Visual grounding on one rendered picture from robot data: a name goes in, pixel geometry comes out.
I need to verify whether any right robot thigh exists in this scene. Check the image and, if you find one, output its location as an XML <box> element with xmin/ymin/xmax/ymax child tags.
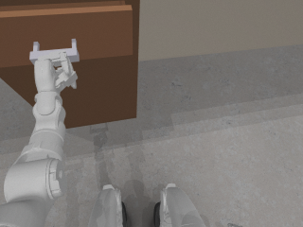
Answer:
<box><xmin>160</xmin><ymin>186</ymin><xmax>205</xmax><ymax>227</ymax></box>

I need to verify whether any robot left forearm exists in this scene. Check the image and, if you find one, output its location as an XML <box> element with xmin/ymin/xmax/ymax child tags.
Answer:
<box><xmin>4</xmin><ymin>91</ymin><xmax>66</xmax><ymax>202</ymax></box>

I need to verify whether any robot thigh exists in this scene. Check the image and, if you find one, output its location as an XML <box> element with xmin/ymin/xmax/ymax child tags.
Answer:
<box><xmin>160</xmin><ymin>186</ymin><xmax>205</xmax><ymax>227</ymax></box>
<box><xmin>87</xmin><ymin>188</ymin><xmax>122</xmax><ymax>227</ymax></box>

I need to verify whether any robot left upper arm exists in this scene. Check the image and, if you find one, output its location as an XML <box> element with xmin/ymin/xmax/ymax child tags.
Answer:
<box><xmin>0</xmin><ymin>157</ymin><xmax>67</xmax><ymax>227</ymax></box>

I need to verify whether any handle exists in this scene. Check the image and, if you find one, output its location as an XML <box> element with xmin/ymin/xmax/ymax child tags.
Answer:
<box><xmin>29</xmin><ymin>39</ymin><xmax>80</xmax><ymax>65</ymax></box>

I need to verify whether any cabinet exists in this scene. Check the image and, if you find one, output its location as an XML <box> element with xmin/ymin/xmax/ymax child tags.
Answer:
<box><xmin>0</xmin><ymin>0</ymin><xmax>140</xmax><ymax>129</ymax></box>

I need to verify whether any left robot hand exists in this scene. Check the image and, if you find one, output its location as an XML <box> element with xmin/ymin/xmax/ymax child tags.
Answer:
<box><xmin>34</xmin><ymin>50</ymin><xmax>78</xmax><ymax>95</ymax></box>

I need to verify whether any left robot thigh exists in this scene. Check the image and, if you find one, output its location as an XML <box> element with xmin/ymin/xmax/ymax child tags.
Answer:
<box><xmin>87</xmin><ymin>188</ymin><xmax>122</xmax><ymax>227</ymax></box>

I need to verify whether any drawer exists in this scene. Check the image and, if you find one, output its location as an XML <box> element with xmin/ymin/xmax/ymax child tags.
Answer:
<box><xmin>0</xmin><ymin>0</ymin><xmax>133</xmax><ymax>68</ymax></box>

